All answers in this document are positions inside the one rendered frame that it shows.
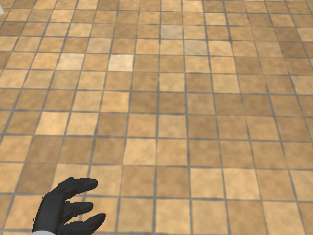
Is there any robot left hand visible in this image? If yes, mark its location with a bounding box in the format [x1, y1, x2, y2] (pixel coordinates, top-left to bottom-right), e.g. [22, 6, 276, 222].
[31, 176, 106, 235]

